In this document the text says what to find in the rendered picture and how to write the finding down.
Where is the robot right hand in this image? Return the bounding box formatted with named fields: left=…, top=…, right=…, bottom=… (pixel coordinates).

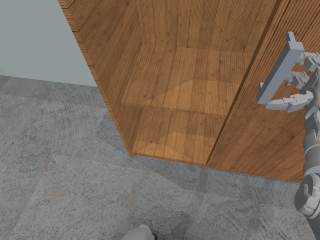
left=265, top=52, right=320, bottom=113

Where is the handle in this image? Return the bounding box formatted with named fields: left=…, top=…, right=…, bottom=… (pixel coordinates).
left=256, top=31, right=304, bottom=105

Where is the wardrobe door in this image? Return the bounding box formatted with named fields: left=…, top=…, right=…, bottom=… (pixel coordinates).
left=206, top=0, right=320, bottom=183

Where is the robot left shin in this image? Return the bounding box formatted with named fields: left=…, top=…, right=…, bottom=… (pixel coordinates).
left=139, top=224, right=151, bottom=233

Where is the right robot upper arm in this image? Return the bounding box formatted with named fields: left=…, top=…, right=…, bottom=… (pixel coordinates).
left=294, top=173, right=320, bottom=240

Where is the robot left thigh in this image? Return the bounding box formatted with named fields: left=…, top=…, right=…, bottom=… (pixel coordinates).
left=120, top=227, right=155, bottom=240

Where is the robot right forearm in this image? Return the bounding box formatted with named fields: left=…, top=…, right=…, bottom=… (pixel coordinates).
left=303, top=101, right=320, bottom=178

